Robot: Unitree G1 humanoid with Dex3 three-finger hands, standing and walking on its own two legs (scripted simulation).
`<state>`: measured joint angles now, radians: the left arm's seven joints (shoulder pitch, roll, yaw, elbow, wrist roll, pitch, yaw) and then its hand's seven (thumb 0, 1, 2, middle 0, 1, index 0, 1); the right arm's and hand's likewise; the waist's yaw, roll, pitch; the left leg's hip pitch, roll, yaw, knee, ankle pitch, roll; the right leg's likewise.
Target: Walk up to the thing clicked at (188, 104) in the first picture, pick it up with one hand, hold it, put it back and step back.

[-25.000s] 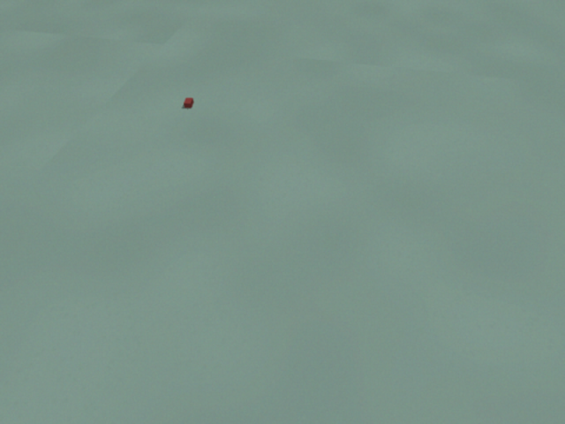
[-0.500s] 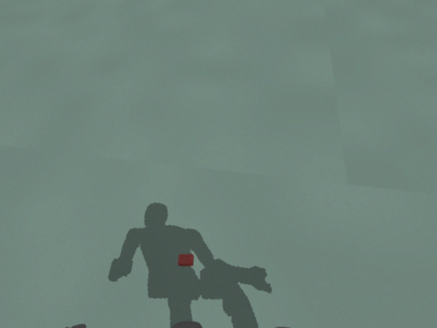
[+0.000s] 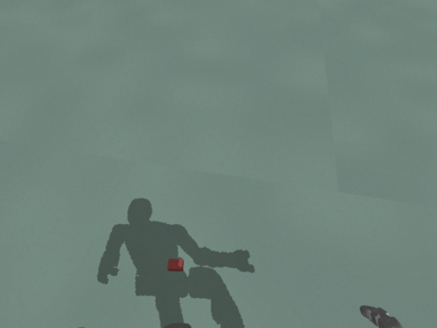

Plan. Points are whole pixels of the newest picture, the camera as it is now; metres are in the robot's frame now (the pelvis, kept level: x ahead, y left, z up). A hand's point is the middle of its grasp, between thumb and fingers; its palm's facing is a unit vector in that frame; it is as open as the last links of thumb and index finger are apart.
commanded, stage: walk up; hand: left
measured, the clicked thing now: (175, 265) +0.46 +0.22 -0.75
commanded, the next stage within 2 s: none
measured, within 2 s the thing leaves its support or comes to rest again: neither
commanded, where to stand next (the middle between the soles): +0.07 -0.02 m, yaw +0 degrees
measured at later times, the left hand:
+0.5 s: hand out of the picture +0.07 +0.26 -0.14, palm faces -0.02 -0.95 -0.32, open 7.4 cm
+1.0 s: hand out of the picture +0.07 +0.27 -0.15, palm faces +0.00 -0.93 -0.36, open 7.4 cm
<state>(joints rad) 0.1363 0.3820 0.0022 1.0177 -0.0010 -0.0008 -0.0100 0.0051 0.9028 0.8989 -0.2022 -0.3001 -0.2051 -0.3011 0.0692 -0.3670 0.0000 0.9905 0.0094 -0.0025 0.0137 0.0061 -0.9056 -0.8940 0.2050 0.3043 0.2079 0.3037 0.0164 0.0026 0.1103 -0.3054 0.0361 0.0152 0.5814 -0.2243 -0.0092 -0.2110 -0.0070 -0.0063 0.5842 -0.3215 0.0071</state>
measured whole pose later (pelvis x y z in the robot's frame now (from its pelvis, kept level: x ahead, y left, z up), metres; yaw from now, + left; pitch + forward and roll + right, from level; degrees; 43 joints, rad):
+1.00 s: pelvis -0.02 +0.00 +0.01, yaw +0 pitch -2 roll +0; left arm 0.07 0.38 0.05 1.06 0.00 0.03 -0.01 0.00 0.90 0.90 -0.20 -0.30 -0.20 -0.30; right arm 0.03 -0.37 -0.03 1.08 0.01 0.03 0.01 0.00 -0.91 -0.89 0.21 0.30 0.21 0.30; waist 0.01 0.00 0.14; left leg -0.30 0.04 0.02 0.46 -0.13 -0.01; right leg -0.22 -0.01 0.00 0.49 -0.24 0.00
